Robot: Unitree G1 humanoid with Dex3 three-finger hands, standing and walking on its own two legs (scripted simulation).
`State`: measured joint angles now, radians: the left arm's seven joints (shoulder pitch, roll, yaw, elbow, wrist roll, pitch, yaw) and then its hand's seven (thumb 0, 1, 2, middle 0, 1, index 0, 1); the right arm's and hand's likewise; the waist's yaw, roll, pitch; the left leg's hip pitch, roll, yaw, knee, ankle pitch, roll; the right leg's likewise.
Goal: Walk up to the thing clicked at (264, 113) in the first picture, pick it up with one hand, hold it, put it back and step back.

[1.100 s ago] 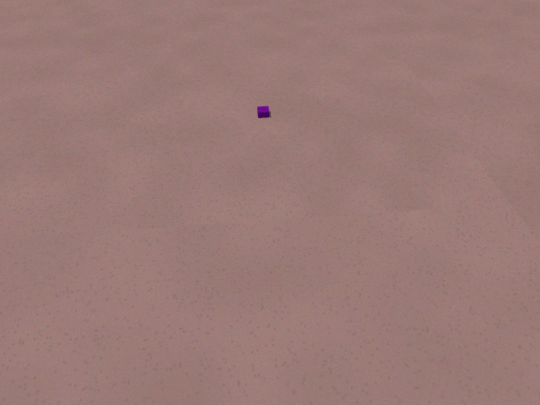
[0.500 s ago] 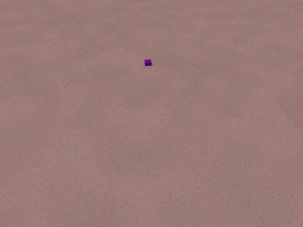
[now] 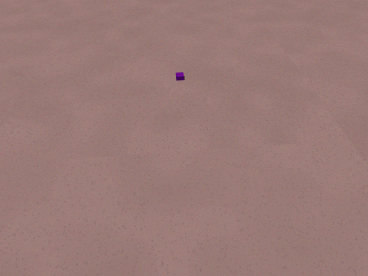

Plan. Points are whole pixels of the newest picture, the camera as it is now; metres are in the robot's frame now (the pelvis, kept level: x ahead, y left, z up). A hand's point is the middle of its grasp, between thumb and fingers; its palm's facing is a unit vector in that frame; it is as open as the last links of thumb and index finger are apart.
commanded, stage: stand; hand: left
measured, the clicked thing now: (179, 76) +1.89 +0.05 -0.76
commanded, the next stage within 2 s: walk up in 0.02 s
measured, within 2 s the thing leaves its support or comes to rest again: neither
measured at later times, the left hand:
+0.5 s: hand (68, 253) +0.21 +0.32 -0.16, palm faces -0.12 -0.94 -0.33, open 7.4 cm
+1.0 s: hand (111, 155) +0.51 +0.26 -0.14, palm faces -0.12 -0.93 -0.34, open 7.4 cm
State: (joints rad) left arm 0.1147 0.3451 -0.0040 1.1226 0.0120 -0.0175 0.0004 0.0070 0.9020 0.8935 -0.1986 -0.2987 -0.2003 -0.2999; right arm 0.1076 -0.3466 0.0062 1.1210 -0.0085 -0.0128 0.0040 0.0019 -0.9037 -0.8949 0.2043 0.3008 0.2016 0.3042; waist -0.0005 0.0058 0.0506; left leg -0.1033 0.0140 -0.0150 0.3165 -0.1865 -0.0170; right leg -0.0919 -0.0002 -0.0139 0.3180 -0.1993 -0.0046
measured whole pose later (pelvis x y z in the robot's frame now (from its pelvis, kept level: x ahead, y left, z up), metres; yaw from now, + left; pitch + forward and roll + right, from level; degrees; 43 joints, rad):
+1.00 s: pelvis +0.40 +0.01 -0.01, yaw -6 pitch -2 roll -1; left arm 0.26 0.39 0.05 0.86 0.02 -0.08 -0.08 0.01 0.90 0.89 -0.20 -0.30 -0.20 -0.30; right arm 0.30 -0.42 -0.07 0.87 -0.03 -0.06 0.08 0.00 -0.90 -0.89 0.21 0.30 0.20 0.30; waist 0.01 0.04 0.06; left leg -0.55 0.15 -0.01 0.83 -0.21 -0.01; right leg -0.16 0.06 -0.05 0.42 -0.23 -0.07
